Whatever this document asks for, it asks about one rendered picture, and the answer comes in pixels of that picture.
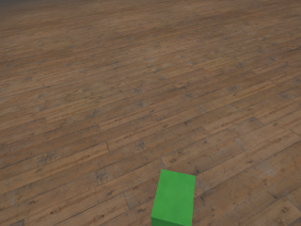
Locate carton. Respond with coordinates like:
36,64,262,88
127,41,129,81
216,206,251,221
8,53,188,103
150,169,196,226

